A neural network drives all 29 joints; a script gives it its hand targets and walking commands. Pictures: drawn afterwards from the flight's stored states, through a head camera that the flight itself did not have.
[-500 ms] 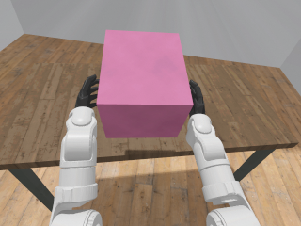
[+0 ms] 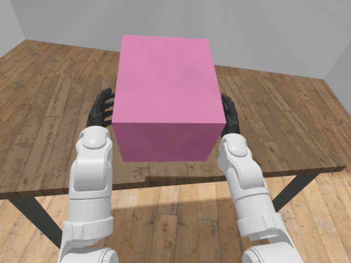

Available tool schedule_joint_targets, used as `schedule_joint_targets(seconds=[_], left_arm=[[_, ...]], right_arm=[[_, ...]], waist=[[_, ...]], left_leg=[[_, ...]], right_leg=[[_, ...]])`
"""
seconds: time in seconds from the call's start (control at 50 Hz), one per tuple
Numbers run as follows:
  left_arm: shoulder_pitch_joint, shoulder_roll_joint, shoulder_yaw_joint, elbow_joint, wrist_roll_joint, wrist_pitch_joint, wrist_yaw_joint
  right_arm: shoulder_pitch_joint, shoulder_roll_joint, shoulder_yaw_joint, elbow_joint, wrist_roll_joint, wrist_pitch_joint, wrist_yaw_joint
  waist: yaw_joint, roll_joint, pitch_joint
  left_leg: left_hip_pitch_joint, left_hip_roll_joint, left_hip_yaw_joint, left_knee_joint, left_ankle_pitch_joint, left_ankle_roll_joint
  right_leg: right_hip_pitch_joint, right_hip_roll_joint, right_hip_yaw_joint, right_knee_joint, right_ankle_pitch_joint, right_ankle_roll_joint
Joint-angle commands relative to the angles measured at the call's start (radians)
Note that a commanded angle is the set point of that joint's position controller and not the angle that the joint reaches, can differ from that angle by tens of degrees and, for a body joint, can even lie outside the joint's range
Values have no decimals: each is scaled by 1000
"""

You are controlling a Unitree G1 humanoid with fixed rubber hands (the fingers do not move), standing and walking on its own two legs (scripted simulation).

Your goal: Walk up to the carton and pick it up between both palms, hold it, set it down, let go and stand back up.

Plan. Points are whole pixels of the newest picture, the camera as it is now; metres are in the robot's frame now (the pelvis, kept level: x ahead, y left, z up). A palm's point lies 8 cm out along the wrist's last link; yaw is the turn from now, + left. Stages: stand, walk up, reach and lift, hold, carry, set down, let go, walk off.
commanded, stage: hold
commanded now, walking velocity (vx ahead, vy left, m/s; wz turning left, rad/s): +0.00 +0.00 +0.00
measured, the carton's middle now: (165, 100) +0.41 +0.01 +0.18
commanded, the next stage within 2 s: none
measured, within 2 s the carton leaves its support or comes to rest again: neither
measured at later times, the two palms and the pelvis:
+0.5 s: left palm (99, 125) +0.35 +0.14 +0.16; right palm (229, 130) +0.35 -0.13 +0.15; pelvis -0.01 +0.00 +0.00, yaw +0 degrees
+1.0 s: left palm (94, 129) +0.35 +0.16 +0.15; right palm (223, 131) +0.35 -0.12 +0.14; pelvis +0.00 +0.00 +0.00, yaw +0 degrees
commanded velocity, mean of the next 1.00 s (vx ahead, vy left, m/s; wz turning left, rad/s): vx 0.00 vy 0.00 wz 0.00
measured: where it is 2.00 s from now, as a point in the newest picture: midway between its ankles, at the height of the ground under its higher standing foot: outside the picture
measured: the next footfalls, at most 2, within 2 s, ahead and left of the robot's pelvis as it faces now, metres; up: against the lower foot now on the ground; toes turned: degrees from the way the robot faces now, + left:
none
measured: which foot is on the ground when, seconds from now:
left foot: down 0.00-1.00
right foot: down 0.00-1.00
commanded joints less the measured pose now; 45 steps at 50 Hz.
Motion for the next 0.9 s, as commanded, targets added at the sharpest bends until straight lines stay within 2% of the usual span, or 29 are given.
schedule_joint_targets(seconds=[0.0, 0.08, 0.1, 0.24, 0.3, 0.4, 0.48, 0.6, 0.66, 0.76, 0.8, 0.82, 0.84, 0.86, 0.88], left_arm=[[-647, -382, -454, -225, -171, -100, -164], [-651, -387, -437, -189, -169, -92, -162], [-644, -375, -419, -177, -163, -91, -164], [-701, -389, -442, -197, -171, -113, -159], [-716, -395, -434, -162, -172, -118, -159], [-694, -384, -417, -164, -163, -123, -161], [-684, -375, -420, -194, -170, -128, -171], [-647, -374, -424, -187, -159, -112, -173], [-644, -373, -424, -197, -163, -108, -175], [-653, -376, -444, -216, -174, -112, -176], [-648, -379, -454, -235, -174, -107, -172], [-634, -364, -354, -120, -131, -91, -176], [-635, -359, -361, -138, -140, -90, -178], [-638, -357, -355, -141, -140, -87, -179], [-646, -354, -362, -147, -147, -86, -177]], right_arm=[[-707, 344, 305, -315, 51, -78, 106], [-713, 336, 280, -285, 32, -76, 112], [-718, 344, 283, -287, 33, -76, 112], [-737, 343, 263, -272, 23, -92, 120], [-755, 348, 247, -250, 0, -95, 125], [-732, 355, 257, -252, 7, -98, 121], [-718, 372, 281, -277, 18, -95, 109], [-701, 357, 299, -297, 29, -87, 104], [-703, 361, 316, -304, 48, -78, 99], [-700, 356, 316, -317, 48, -81, 96], [-697, 356, 318, -318, 50, -81, 99], [-726, 350, 332, -261, 42, -74, 82], [-712, 351, 325, -261, 51, -75, 75], [-724, 352, 327, -265, 53, -74, 72], [-725, 348, 322, -264, 55, -74, 67]], waist=[[-3, 104, -484], [-8, 106, -458], [9, 90, -448], [-9, 114, -503], [-15, 107, -484], [-3, 103, -504], [-9, 96, -522], [-3, 107, -492], [4, 90, -472], [-10, 94, -494], [-4, 102, -495], [49, 47, -448], [27, 49, -433], [38, 52, -434], [28, 51, -434]], left_leg=[[160, -50, 44, 15, 265, -11], [153, -48, 52, 2, 213, -5], [141, -48, 50, 1, 206, -3], [154, -47, 58, 9, 211, -7], [133, -45, 58, -1, 154, -1], [131, -50, 53, 8, 195, 6], [116, -57, 53, 7, 233, 9], [131, -56, 46, 8, 249, 7], [124, -55, 45, 11, 267, 8], [150, -54, 42, 10, 264, 3], [163, -51, 47, 13, 270, -2], [134, -67, 59, 9, 246, 26], [102, -66, 52, -11, 210, 29], [96, -64, 53, -13, 205, 29], [98, -64, 53, -14, 196, 26]], right_leg=[[113, 26, 3, 18, 257, 51], [90, 24, -4, 11, 200, 51], [106, 22, -3, 13, 211, 54], [80, 27, -2, 16, 185, 48], [74, 28, -10, 12, 136, 49], [112, 21, 6, 21, 217, 53], [151, 17, 10, 34, 292, 65], [144, 17, 6, 28, 294, 62], [148, 15, 13, 27, 317, 63], [126, 19, 5, 29, 302, 59], [110, 23, 2, 25, 280, 56], [185, 2, 16, 27, 297, 68], [204, 6, 15, 39, 306, 75], [208, 4, 14, 42, 303, 75], [193, 5, 10, 37, 283, 76]])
